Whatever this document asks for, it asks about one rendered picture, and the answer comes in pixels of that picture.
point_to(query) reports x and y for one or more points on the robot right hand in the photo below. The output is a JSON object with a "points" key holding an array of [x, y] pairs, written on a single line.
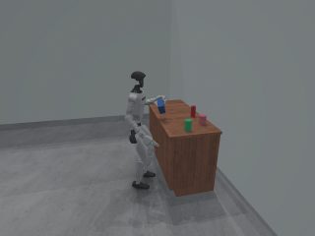
{"points": [[147, 140]]}

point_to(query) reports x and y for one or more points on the robot left hand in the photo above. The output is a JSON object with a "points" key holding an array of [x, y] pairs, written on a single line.
{"points": [[160, 97]]}

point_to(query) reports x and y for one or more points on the left robot foot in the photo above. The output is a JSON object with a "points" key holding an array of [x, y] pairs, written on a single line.
{"points": [[149, 174]]}

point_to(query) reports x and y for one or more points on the right robot upper arm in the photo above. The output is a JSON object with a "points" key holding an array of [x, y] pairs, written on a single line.
{"points": [[132, 99]]}

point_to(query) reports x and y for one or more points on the table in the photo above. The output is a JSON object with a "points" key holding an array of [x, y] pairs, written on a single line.
{"points": [[188, 159]]}

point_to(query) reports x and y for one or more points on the left robot forearm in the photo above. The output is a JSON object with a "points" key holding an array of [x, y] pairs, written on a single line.
{"points": [[150, 101]]}

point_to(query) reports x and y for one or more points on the humanoid robot torso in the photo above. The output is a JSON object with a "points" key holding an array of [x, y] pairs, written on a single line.
{"points": [[138, 111]]}

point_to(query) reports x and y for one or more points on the right robot forearm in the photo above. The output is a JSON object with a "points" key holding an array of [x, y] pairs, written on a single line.
{"points": [[135, 127]]}

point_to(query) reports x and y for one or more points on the sponge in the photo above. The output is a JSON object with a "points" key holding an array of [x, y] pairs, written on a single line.
{"points": [[161, 106]]}

